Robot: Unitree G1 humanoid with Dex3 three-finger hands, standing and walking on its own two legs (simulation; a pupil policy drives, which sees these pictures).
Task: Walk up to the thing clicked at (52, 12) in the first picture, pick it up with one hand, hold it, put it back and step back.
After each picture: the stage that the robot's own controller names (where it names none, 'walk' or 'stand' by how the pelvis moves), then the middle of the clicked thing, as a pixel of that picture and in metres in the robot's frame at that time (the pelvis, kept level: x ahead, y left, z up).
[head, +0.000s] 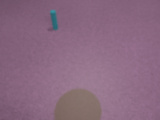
stand; (54, 20) +1.65 +0.40 -0.65
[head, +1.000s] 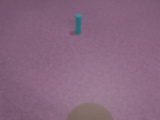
walk; (78, 24) +1.55 +0.16 -0.63
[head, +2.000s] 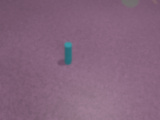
walk; (68, 54) +1.00 +0.14 -0.63
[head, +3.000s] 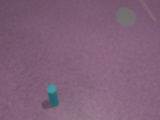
walk; (53, 96) +0.59 +0.22 -0.64
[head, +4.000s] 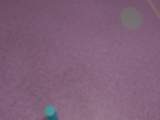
stand; (52, 116) +0.41 +0.21 -0.64
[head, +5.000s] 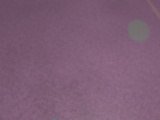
stand; out of the picture +0.37 +0.22 -0.66
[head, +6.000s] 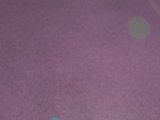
stand; out of the picture +0.37 +0.22 -0.66
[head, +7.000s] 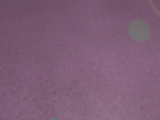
stand; out of the picture +0.37 +0.23 -0.66
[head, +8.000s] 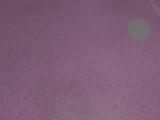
stand; out of the picture +0.37 +0.24 -0.66
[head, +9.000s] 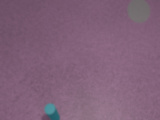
go down; (52, 113) +0.38 +0.23 -0.64
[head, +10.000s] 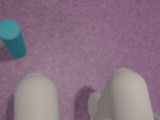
go down; (14, 42) +0.47 +0.24 -0.23
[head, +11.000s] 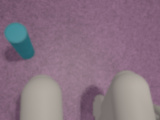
close in; (22, 44) +0.46 +0.22 -0.24
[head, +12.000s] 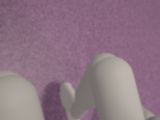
close in; out of the picture +0.46 +0.27 -0.16
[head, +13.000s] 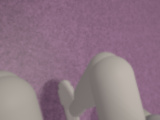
lift; out of the picture +0.45 +0.28 -0.16
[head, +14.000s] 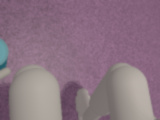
lift; out of the picture +0.34 +0.25 -0.14
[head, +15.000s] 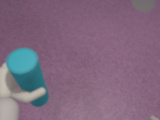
lift; (32, 83) +0.31 +0.18 +0.03
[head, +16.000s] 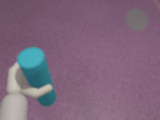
hold; (40, 81) +0.33 +0.16 +0.04
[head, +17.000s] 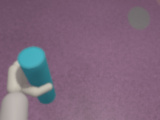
hold; (40, 80) +0.33 +0.16 +0.03
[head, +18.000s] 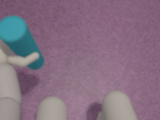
crouch; (26, 48) +0.43 +0.18 -0.05
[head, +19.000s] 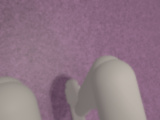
lower; out of the picture +0.47 +0.25 -0.17
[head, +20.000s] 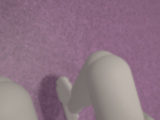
lower; out of the picture +0.46 +0.28 -0.17
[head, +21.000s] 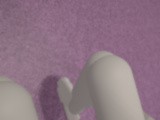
lower; out of the picture +0.46 +0.28 -0.17
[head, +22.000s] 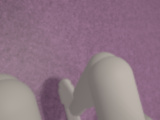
lower; out of the picture +0.45 +0.28 -0.17
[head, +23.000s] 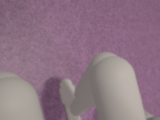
rest; out of the picture +0.45 +0.27 -0.16
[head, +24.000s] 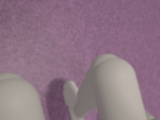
open; out of the picture +0.44 +0.25 -0.17
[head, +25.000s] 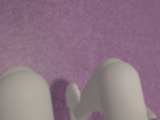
stand; out of the picture +0.43 +0.24 -0.18
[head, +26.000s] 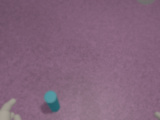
stand; (53, 102) +0.39 +0.19 -0.52
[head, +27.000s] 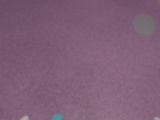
stand; out of the picture +0.38 +0.18 -0.60
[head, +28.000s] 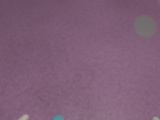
stand; out of the picture +0.38 +0.18 -0.60
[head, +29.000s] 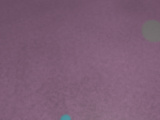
stand; out of the picture +0.40 +0.17 -0.65
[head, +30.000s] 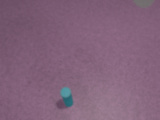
walk; (67, 98) +0.46 +0.15 -0.63
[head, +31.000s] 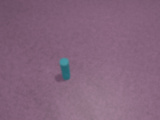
walk; (65, 69) +0.71 +0.17 -0.63
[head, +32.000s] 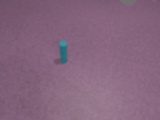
stand; (63, 52) +1.02 +0.19 -0.64
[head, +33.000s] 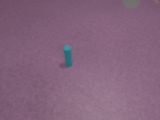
stand; (68, 56) +1.04 +0.19 -0.66
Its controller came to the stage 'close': yes
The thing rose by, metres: 0.68
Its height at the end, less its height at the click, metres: +0.00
